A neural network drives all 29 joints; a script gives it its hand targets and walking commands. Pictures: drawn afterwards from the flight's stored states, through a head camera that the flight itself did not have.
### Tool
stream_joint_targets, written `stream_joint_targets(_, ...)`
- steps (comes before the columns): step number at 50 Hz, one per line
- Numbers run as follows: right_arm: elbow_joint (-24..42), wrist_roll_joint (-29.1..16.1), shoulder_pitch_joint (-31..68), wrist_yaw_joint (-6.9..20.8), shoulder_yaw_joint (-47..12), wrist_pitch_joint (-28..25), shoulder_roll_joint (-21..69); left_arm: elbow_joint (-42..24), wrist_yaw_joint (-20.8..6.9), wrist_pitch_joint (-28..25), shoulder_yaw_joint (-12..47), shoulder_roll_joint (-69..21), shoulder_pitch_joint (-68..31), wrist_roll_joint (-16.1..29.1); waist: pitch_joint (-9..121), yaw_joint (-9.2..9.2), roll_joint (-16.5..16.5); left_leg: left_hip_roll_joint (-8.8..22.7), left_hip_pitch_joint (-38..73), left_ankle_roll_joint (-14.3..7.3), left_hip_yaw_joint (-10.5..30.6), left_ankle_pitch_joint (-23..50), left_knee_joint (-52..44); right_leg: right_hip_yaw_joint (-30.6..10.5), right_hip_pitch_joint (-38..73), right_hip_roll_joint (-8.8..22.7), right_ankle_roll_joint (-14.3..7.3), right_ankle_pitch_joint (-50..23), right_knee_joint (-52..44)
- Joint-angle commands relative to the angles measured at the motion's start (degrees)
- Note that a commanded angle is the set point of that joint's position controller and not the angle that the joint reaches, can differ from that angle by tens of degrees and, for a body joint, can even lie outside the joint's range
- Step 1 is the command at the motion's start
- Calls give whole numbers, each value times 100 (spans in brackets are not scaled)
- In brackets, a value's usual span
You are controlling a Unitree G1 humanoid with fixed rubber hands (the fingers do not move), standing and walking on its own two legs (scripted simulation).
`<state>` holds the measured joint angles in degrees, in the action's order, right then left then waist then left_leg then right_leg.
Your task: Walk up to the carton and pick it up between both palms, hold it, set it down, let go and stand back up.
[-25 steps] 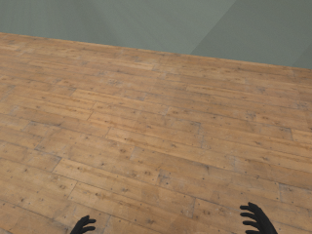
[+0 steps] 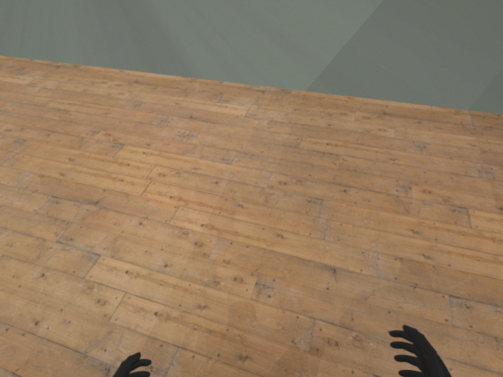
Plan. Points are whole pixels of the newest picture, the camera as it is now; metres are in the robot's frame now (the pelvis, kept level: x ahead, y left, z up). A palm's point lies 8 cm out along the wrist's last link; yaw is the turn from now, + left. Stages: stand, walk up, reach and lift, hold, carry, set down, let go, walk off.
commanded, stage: stand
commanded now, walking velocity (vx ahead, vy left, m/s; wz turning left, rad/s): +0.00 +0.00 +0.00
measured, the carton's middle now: out of the picture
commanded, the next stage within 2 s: none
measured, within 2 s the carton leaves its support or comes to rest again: neither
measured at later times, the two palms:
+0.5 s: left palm out of the picture +0.11 +0.25 -0.09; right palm out of the picture +0.14 -0.25 -0.08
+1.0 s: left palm out of the picture +0.10 +0.26 -0.10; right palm out of the picture +0.13 -0.25 -0.08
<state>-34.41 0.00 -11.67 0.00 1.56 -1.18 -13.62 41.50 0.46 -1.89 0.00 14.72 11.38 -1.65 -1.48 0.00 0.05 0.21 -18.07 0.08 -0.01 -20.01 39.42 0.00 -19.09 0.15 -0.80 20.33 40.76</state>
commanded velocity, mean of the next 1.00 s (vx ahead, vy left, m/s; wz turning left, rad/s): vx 0.00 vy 0.00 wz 0.00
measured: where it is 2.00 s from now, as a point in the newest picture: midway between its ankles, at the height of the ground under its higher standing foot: outside the picture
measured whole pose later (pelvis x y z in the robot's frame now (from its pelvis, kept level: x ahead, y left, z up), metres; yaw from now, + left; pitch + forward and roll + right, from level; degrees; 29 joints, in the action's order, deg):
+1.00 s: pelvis -0.02 +0.00 +0.00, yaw +0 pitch -3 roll +1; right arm -36.7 0.0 -11.7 0.0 1.6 -1.4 -13.9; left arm 45.6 0.3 -1.9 0.0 15.2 11.4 -1.3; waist -1.6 0.0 0.0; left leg 0.2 -18.1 0.1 0.0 -18.8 39.4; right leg 0.0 -19.1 0.2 -0.8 19.1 40.7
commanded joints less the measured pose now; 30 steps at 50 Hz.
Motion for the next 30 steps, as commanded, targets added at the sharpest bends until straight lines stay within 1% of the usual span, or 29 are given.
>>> stream_joint_targets(1,-30,187,258,-101,434,-266,-1529,-239,-2,-215,-513,1405,-243,61,171,-113,-264,487,66,-521,609,857,-689,-705,73,466,-397,-994,-819)
stream_joint_targets(2,5,152,275,-77,456,-253,-1398,-209,-9,-243,-481,1417,-302,24,-35,-32,-107,453,-3,-486,653,829,-689,-855,-37,536,-438,-1021,-1000)
stream_joint_targets(3,-61,157,160,-86,445,-250,-1442,-148,15,-243,-540,1527,-356,-10,188,7,-198,445,145,-434,529,794,-678,-803,99,551,-449,-1082,-1011)
stream_joint_targets(4,-113,156,124,-90,462,-229,-1458,-214,14,-239,-514,1445,-430,15,43,-18,-141,437,71,-433,595,845,-741,-805,85,521,-430,-1183,-958)
stream_joint_targets(5,-15,134,192,-87,417,-266,-1433,-184,-2,-244,-526,1486,-310,19,273,7,-227,464,199,-462,594,1022,-659,-758,159,541,-448,-1181,-883)
stream_joint_targets(6,-1,168,335,-92,520,-258,-1605,-149,21,-247,-518,1472,-402,-3,330,-9,-313,444,303,-409,542,1147,-600,-725,109,541,-424,-1391,-902)
stream_joint_targets(7,-41,143,113,-87,477,-247,-1495,-159,22,-259,-545,1533,-380,12,194,64,-140,463,240,-442,596,1141,-679,-806,121,542,-440,-1449,-935)
stream_joint_targets(8,-78,153,171,-91,452,-269,-1475,-191,13,-227,-513,1426,-461,31,201,-5,-234,496,271,-453,604,1209,-697,-733,78,531,-432,-1284,-930)
stream_joint_targets(9,-51,162,104,-87,436,-275,-1523,-188,15,-239,-521,1475,-301,32,209,-5,-151,497,219,-451,622,1132,-633,-720,108,528,-452,-1366,-874)
stream_joint_targets(10,-90,172,277,-95,454,-264,-1474,-140,-12,-246,-487,1347,-381,30,203,-100,0,543,36,-511,736,896,-687,-679,206,506,-439,-1255,-869)
stream_joint_targets(12,-69,174,267,-92,502,-227,-1572,-91,12,-216,-522,1424,-404,13,120,-17,-53,430,164,-401,560,729,-786,-769,154,520,-448,-1084,-1079)
stream_joint_targets(13,-105,181,225,-100,472,-215,-1519,-120,25,-191,-511,1456,-373,-32,-118,-28,-284,397,79,-412,521,652,-726,-882,-59,569,-449,-884,-1142)
stream_joint_targets(14,-63,154,224,-82,451,-221,-1557,-158,24,-224,-506,1463,-394,28,-77,-38,-183,411,4,-440,635,503,-792,-934,-53,595,-497,-737,-1153)
stream_joint_targets(15,-106,158,133,-67,442,-258,-1464,-74,4,-217,-500,1429,-427,14,-78,42,-185,506,39,-485,676,411,-835,-846,-81,585,-459,-734,-1182)
stream_joint_targets(16,-124,139,93,-59,468,-282,-1521,-76,-4,-236,-495,1472,-377,15,-203,48,-252,462,-30,-458,744,419,-872,-848,-30,503,-437,-847,-1131)
stream_joint_targets(17,-131,147,176,-78,455,-259,-1517,-48,-10,-244,-518,1555,-422,3,-18,47,-94,463,108,-445,663,550,-869,-798,-19,533,-401,-822,-1150)
stream_joint_targets(18,-139,172,155,-97,461,-239,-1533,-59,-25,-209,-505,1464,-519,8,49,24,-198,450,156,-431,634,546,-866,-796,38,500,-419,-752,-1123)
stream_joint_targets(19,-153,139,149,-75,452,-224,-1503,-68,-6,-221,-526,1531,-317,23,87,-20,-109,453,163,-433,600,733,-785,-799,30,500,-407,-843,-1094)
stream_joint_targets(20,-137,149,137,-91,436,-239,-1504,-73,-20,-232,-512,1456,-401,15,108,15,-268,486,153,-398,589,744,-848,-760,36,501,-413,-870,-1094)
stream_joint_targets(21,-140,154,199,-99,444,-257,-1518,-37,-41,-222,-472,1464,-349,37,-261,-27,-269,532,-107,-460,713,447,-947,-766,11,455,-400,-810,-1114)
stream_joint_targets(22,-126,172,249,-78,420,-272,-1438,45,-35,-212,-496,1497,-446,32,-238,7,-206,533,-144,-490,778,261,-942,-847,-76,505,-442,-683,-1158)
stream_joint_targets(23,-150,158,243,-87,403,-255,-1458,10,-25,-231,-509,1471,-412,17,-67,-25,-231,479,-19,-462,661,278,-927,-887,-42,564,-429,-604,-1134)
stream_joint_targets(24,-165,152,161,-88,476,-263,-1580,27,-20,-201,-506,1477,-435,12,-183,-18,-108,454,-76,-439,661,288,-922,-801,-42,472,-439,-580,-1166)
stream_joint_targets(25,-154,142,226,-79,468,-244,-1526,-39,-18,-220,-520,1556,-527,6,-210,3,-132,485,-87,-448,770,197,-1024,-862,-89,531,-451,-339,-1217)
stream_joint_targets(26,-154,159,368,-77,461,-256,-1551,8,-5,-221,-565,1559,-535,-10,-221,-56,-244,461,-104,-433,716,64,-1072,-837,-26,465,-408,-390,-1253)
stream_joint_targets(27,-184,158,248,-69,443,-263,-1521,42,-17,-222,-554,1649,-381,10,-103,9,-222,454,17,-403,651,187,-988,-869,-120,511,-442,-410,-1230)
stream_joint_targets(28,-246,148,216,-46,433,-268,-1499,30,-27,-252,-542,1476,-314,16,-76,-103,-295,472,5,-438,656,334,-925,-930,-72,557,-452,-320,-1271)
stream_joint_targets(29,-227,162,220,-49,442,-279,-1519,17,-41,-251,-534,1539,-463,31,-152,15,-181,466,53,-419,687,267,-993,-892,-92,503,-442,-430,-1266)
stream_joint_targets(30,-245,186,196,-68,443,-283,-1577,36,-33,-231,-506,1471,-446,42,-41,15,-353,483,198,-394,580,442,-978,-833,-125,497,-403,-593,-1225)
